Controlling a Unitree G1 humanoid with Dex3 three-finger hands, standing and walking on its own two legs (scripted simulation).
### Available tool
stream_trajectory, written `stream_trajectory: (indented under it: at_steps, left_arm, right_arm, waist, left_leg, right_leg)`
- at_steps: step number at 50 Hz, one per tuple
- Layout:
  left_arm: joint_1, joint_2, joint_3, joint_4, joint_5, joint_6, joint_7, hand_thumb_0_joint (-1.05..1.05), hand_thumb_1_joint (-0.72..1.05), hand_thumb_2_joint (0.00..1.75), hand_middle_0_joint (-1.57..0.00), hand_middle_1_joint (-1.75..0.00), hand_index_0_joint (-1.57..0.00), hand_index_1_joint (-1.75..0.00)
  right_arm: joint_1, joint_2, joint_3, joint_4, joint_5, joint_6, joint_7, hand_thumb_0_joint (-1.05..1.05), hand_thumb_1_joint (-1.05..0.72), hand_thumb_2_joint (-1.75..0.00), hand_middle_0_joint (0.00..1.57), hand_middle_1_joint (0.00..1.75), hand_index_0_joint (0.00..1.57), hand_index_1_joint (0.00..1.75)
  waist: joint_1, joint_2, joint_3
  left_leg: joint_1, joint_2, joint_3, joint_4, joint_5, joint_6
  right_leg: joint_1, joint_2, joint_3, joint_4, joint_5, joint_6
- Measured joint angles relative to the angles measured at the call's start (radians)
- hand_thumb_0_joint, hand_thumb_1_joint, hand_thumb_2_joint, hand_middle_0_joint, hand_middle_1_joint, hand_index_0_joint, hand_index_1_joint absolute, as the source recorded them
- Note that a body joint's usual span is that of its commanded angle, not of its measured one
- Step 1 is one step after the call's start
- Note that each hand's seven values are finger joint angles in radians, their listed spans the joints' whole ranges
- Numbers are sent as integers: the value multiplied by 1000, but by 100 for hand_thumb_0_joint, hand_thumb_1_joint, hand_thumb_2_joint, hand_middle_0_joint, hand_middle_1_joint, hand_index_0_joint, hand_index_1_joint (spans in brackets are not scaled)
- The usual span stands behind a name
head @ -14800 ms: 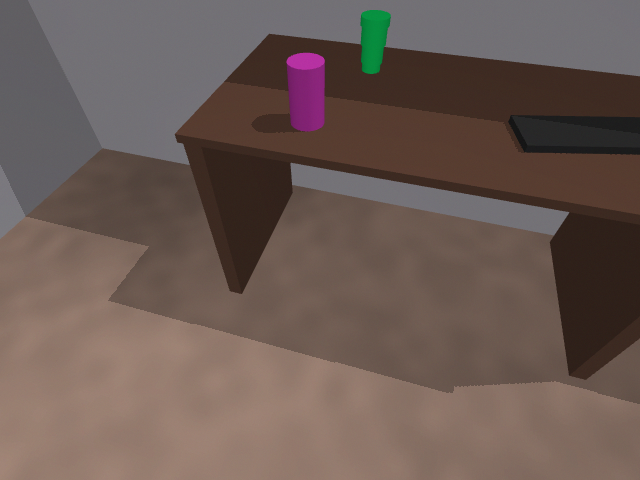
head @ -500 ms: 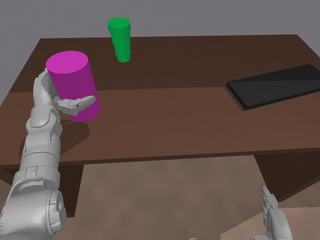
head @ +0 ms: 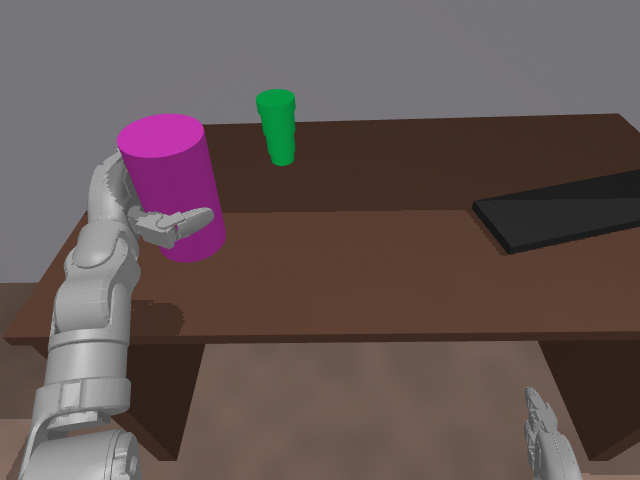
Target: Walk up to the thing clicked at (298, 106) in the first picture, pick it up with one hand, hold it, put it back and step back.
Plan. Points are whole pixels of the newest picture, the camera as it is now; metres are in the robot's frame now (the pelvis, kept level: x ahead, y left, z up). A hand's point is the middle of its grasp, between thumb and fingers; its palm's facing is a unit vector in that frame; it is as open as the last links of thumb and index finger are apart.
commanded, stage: lift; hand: left
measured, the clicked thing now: (179, 192) +0.39 +0.18 +0.20
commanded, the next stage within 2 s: hold in 0.66 s
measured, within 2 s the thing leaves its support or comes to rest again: neither
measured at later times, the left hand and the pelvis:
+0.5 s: hand (157, 188) +0.35 +0.18 +0.24, palm faces +0.13 -0.99 +0.00, open 11.6 cm; pelvis -0.01 +0.00 +0.01, yaw +0 degrees
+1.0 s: hand (151, 174) +0.34 +0.17 +0.26, palm faces +0.11 -0.99 +0.01, open 11.6 cm; pelvis -0.01 +0.00 +0.01, yaw +1 degrees
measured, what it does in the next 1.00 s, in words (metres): stands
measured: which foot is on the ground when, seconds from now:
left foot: down 0.00-1.00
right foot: down 0.00-1.00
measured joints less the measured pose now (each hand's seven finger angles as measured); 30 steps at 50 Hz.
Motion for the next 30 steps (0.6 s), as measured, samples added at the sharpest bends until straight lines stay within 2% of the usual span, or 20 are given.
stream_trajectory:
  at_steps: [10, 30]
  left_arm:
    - [16, -13, 4, -121, -18, 127, 7, 0, -52, 102, -64, -92, -63, -90]
    - [30, -25, 16, -251, -40, 258, 19, 0, -53, 103, -64, -92, -63, -91]
  right_arm:
    - [-16, -9, -15, 69, 0, -46, -4, -2, 55, -5, 6, 5, 6, 5]
    - [-58, -9, -37, 173, -1, -107, -1, -2, 54, -5, 6, 5, 6, 5]
  waist:
    - [10, 0, 11]
    - [19, 13, 17]
  left_leg:
    - [46, -6, -2, -39, 26, 1]
    - [86, -8, -3, -75, 48, 1]
  right_leg:
    - [46, -6, -3, -33, 21, 0]
    - [85, -8, -5, -67, 41, 0]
